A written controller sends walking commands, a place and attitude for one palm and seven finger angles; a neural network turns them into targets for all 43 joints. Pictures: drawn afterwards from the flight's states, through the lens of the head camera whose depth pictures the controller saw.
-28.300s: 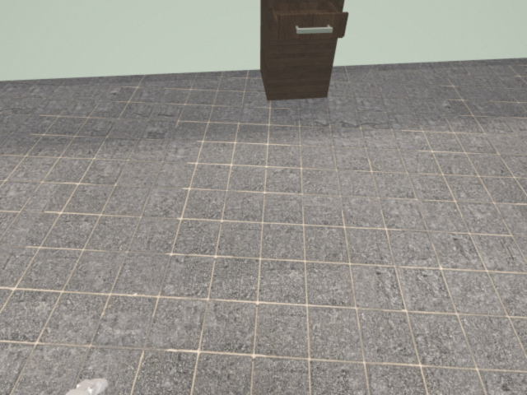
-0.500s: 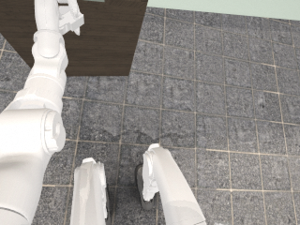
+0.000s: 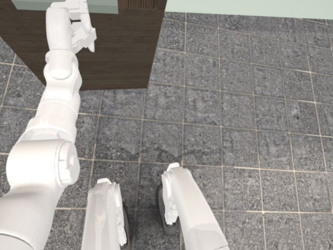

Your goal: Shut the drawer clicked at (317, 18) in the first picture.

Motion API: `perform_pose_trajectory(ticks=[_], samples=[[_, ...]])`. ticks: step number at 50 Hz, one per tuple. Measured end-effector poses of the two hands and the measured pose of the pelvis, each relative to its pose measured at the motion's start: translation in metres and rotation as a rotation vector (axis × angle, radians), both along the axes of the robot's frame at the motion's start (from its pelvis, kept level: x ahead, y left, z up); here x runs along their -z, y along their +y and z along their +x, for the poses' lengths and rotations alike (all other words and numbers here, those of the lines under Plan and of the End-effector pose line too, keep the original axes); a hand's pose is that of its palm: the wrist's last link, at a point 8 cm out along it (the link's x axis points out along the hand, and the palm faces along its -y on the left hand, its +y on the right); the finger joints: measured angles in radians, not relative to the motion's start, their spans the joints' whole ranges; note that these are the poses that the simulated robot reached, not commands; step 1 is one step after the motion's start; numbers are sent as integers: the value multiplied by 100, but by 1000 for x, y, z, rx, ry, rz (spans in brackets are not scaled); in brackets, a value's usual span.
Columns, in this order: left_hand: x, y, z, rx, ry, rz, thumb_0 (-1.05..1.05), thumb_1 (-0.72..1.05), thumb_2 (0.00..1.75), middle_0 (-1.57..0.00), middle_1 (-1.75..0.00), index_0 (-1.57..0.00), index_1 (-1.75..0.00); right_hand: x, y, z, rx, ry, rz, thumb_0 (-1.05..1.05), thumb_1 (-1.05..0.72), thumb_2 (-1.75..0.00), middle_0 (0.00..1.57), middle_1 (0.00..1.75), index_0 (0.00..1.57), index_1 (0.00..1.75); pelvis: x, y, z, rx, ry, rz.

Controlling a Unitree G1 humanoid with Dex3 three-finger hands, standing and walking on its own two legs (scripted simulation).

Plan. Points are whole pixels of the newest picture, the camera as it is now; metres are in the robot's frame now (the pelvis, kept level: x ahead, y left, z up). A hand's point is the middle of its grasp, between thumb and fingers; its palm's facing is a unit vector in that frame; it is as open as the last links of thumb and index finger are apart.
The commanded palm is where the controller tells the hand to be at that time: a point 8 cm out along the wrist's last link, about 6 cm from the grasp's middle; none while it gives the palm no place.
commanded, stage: pull the fist back off the drawer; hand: left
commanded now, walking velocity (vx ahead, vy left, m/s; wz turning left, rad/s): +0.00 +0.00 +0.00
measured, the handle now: out of the picture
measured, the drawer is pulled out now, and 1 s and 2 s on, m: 0.00 0.00 0.00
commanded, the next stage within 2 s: draw the hand back to the body in 0.16 s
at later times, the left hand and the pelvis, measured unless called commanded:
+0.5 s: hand (69, 56) +0.48 +0.12 +0.07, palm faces -0.03 -1.00 -0.06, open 3.3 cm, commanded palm +0.45 +0.16 +0.11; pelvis +0.04 -0.01 +0.07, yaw +3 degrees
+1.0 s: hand out of the picture +0.35 +0.18 +0.23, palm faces +0.12 -0.95 -0.28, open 3.3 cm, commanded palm +0.31 +0.23 +0.27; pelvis +0.09 +0.00 +0.20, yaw +5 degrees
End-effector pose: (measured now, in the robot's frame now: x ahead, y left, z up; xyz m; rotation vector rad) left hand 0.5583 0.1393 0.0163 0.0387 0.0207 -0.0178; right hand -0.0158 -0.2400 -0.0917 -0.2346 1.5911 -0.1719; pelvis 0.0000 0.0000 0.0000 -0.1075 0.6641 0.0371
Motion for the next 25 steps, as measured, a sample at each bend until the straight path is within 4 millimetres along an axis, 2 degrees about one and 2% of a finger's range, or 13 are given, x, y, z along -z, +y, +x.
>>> perform_pose_trajectory(ticks=[4,10,15,17,20,25], samples=[[3,1,-9,-5,15,-4,2,88,91,-140,-160,-139,-160,0,-2,23,-6,-27,18,1,-91,-90,20,30,20,30,-7,-1,9,6,1,10],[4,7,-21,-17,13,-3,2,89,90,-140,-160,-139,-160,1,-11,67,-46,-97,23,0,-91,-90,20,30,20,30,-16,-5,20,3,-1,22],[0,9,-23,-16,1,-7,2,90,90,-140,-160,-140,-160,3,-20,101,-91,-151,11,0,-91,-90,20,30,20,30,-18,-8,26,-5,-1,27],[-9,12,-26,-16,-24,-6,2,90,90,-140,-160,-139,-160,1,-23,113,-90,-177,9,0,-91,-90,20,30,20,30,-21,-9,29,-5,-4,29],[-29,18,-44,-3,-46,10,2,90,90,-140,-160,-139,-160,-7,-21,132,-73,-220,30,1,-91,-90,20,30,20,30,-34,-9,33,-1,-28,40],[-62,31,-94,6,53,26,2,90,90,-140,-160,-139,-160,-39,-9,166,-88,-306,85,1,-91,-90,20,30,20,30,-73,-11,41,-6,-97,61]])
